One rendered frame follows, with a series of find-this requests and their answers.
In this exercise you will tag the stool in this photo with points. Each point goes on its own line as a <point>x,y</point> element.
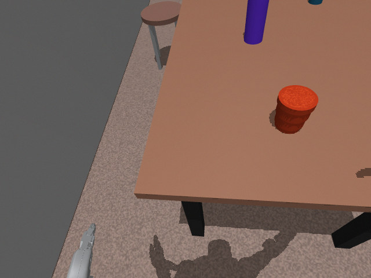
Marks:
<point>161,13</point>

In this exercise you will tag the left robot hand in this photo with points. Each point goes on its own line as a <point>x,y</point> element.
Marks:
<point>82,258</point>

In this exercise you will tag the table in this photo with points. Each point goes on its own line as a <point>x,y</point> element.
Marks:
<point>213,137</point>

